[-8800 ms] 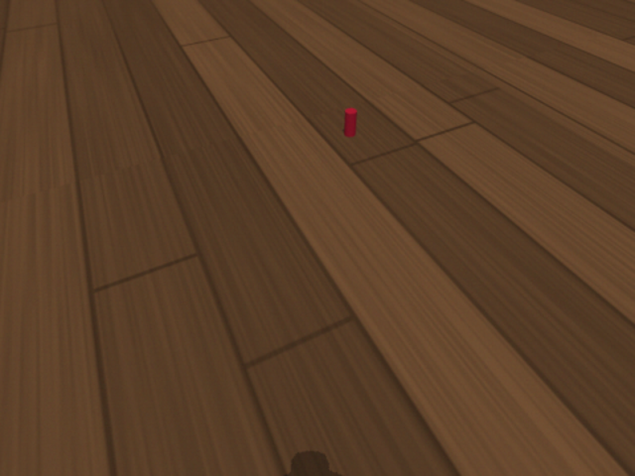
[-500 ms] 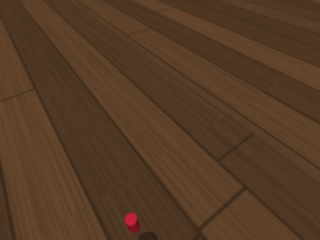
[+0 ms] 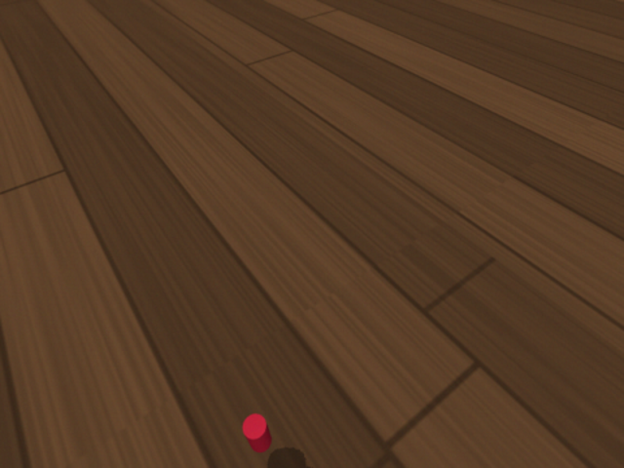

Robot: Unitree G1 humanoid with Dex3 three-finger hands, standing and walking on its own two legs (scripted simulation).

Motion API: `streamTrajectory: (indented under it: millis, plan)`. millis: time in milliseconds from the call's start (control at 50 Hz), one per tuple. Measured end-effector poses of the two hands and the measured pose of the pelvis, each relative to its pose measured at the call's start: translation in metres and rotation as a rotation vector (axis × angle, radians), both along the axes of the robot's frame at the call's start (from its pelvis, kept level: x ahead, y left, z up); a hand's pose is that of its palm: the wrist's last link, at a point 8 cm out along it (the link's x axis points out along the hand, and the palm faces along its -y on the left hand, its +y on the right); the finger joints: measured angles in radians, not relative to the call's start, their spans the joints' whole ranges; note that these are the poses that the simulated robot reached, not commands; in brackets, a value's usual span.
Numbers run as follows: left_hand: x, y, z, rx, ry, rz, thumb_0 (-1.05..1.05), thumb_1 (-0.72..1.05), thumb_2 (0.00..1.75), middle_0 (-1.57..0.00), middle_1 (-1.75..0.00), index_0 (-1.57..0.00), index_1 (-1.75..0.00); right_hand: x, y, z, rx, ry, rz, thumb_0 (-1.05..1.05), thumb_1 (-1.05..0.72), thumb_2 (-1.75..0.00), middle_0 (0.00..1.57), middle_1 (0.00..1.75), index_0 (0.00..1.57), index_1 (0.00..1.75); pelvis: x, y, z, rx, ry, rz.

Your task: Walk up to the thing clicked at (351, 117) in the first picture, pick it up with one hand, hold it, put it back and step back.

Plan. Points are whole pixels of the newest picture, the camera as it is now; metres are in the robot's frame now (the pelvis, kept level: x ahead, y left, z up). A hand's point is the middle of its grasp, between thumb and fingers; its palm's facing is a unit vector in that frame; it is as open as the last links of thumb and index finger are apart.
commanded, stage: go down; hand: left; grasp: from the side
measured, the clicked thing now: (257, 433) +0.36 +0.19 -0.71
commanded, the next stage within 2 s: none
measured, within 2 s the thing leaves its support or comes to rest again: neither
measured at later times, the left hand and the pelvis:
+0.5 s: hand out of the picture +0.16 +0.27 -0.18, palm faces +0.04 -0.94 -0.33, open 14.1 cm; pelvis -0.01 +0.01 -0.03, yaw -1 degrees
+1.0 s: hand out of the picture +0.14 +0.28 -0.20, palm faces +0.06 -0.94 -0.34, open 17.0 cm; pelvis -0.01 +0.02 -0.08, yaw +0 degrees
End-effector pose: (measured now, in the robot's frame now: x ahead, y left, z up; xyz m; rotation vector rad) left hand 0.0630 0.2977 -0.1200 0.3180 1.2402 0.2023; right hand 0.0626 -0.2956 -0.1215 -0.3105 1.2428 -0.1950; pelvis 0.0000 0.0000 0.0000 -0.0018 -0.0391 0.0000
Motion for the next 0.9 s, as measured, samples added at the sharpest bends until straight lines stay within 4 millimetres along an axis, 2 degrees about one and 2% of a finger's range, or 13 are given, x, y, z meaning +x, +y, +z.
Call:
streamTrajectory:
  millis: [140, 220, 300, 380, 500, 660, 760, 900]
  plan:
    - [0.005, 0.000, 0.000, -0.002, -0.017, 0.009, 0.01, 0.89, 0.89, -0.20, -0.29, -0.20, -0.29, 0.003, 0.001, 0.000, -0.002, -0.015, -0.007, 0.00, -0.91, -0.90, 0.20, 0.30, 0.20, 0.30, 0.001, 0.001, -0.001, 0.001, 0.013, 0.002]
    - [0.035, -0.005, -0.003, -0.014, -0.104, 0.043, 0.01, 0.80, 0.79, -0.15, -0.22, -0.14, -0.21, 0.011, 0.014, -0.001, 0.013, -0.113, -0.005, 0.00, -0.95, -0.91, 0.20, 0.30, 0.20, 0.30, -0.008, 0.001, -0.007, 0.000, 0.056, 0.009]
    - [0.070, -0.003, -0.009, -0.022, -0.154, 0.022, 0.01, 0.61, 0.61, -0.09, -0.16, -0.09, -0.15, 0.011, 0.027, -0.006, 0.034, -0.152, -0.018, 0.00, -0.97, -0.91, 0.20, 0.30, 0.20, 0.30, -0.014, 0.000, -0.015, 0.000, 0.115, 0.002]
    - [0.088, 0.004, -0.013, -0.018, -0.184, 0.011, 0.00, 0.40, 0.45, -0.06, -0.15, -0.07, -0.14, 0.006, 0.036, -0.010, 0.049, -0.174, -0.042, 0.00, -0.97, -0.91, 0.20, 0.30, 0.20, 0.30, -0.013, 0.001, -0.023, -0.001, 0.151, -0.008]
    - [0.084, 0.012, -0.021, -0.011, -0.147, 0.008, 0.00, 0.06, 0.28, -0.06, -0.16, -0.07, -0.15, 0.009, 0.043, -0.017, 0.055, -0.216, -0.049, 0.00, -0.95, -0.91, 0.20, 0.30, 0.20, 0.30, -0.010, 0.007, -0.034, -0.008, 0.187, -0.010]
    - [0.069, 0.019, -0.040, -0.018, -0.168, 0.019, 0.00, -0.31, 0.19, -0.07, -0.18, -0.08, -0.18, 0.037, 0.045, -0.025, 0.021, -0.324, 0.001, 0.01, -0.91, -0.89, 0.20, 0.30, 0.20, 0.30, -0.010, 0.014, -0.057, -0.019, 0.245, -0.007]
    - [0.067, 0.020, -0.045, -0.017, -0.198, 0.009, 0.00, -0.46, 0.18, -0.08, -0.22, -0.09, -0.21, 0.058, 0.051, -0.027, 0.007, -0.390, 0.031, 0.01, -0.90, -0.89, 0.20, 0.30, 0.20, 0.30, -0.011, 0.015, -0.069, -0.027, 0.265, -0.004]
    - [0.065, 0.023, -0.044, -0.006, -0.194, 0.009, -0.01, -0.54, 0.19, -0.09, -0.24, -0.10, -0.24, 0.080, 0.061, -0.027, 0.006, -0.474, 0.059, 0.01, -0.90, -0.89, 0.20, 0.30, 0.20, 0.30, -0.008, 0.016, -0.078, -0.038, 0.285, 0.001]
